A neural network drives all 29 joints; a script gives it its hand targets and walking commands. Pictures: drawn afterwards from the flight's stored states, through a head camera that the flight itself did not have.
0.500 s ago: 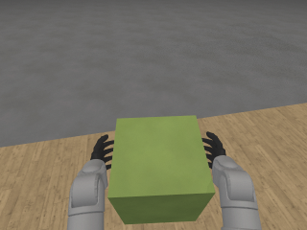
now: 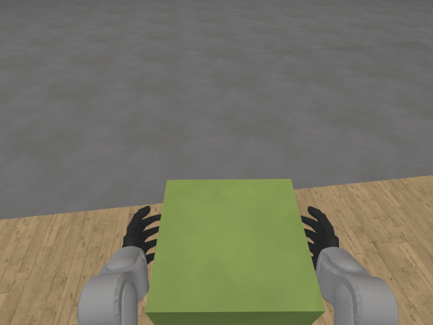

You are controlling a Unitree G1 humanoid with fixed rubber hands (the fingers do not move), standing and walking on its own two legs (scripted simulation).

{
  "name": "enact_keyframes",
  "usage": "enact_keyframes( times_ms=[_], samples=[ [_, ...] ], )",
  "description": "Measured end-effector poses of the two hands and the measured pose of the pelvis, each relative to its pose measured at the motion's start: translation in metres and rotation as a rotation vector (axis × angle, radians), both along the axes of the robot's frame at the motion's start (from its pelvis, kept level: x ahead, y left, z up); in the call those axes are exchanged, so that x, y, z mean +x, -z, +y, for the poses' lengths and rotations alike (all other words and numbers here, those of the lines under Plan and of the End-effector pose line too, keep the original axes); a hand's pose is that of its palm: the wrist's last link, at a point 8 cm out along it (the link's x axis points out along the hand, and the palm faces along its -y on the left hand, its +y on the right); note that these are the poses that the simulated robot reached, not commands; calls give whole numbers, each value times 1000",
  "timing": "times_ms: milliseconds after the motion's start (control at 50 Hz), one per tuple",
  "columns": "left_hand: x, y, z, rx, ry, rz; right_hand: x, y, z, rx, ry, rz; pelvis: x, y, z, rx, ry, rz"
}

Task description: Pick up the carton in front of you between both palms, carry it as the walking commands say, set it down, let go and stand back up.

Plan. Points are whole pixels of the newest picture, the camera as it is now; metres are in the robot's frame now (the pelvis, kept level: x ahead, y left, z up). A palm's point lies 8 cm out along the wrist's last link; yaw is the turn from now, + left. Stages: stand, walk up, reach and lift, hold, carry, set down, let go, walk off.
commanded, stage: carry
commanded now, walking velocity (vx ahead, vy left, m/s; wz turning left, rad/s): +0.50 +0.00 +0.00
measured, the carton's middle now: (229, 267) +0.24 +0.01 +0.03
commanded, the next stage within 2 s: none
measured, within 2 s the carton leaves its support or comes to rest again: neither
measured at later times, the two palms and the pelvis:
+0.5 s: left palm (164, 130) +0.56 +0.17 +0.10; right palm (284, 133) +0.55 -0.13 +0.10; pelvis +0.32 +0.03 +0.00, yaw -2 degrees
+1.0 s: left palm (190, 64) +0.95 +0.15 +0.11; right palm (274, 66) +0.95 -0.15 +0.10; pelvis +0.65 +0.00 +0.00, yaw -1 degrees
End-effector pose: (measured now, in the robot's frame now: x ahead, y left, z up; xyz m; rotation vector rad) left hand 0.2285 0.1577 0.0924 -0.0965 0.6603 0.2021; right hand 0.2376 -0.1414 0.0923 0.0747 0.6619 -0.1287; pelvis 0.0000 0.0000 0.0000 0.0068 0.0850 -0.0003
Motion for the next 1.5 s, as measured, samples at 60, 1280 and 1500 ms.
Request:
enact_keyframes(
  times_ms=[60, 1280, 1500],
  samples=[
    [45, 9, 11, -11, 12, -20, 41, 7, 11, -9, 14, -20, 46, 12, 14, -1, 10, -13],
    [942, 42, 16, -82, 49, 25, 912, 35, 15, -1, 130, 28, 801, 14, 36, -26, 22, 4],
    [1004, 17, 16, -43, -1, -96, 992, 21, 15, 67, 89, -91, 886, 15, 26, -8, 5, 15]
  ],
)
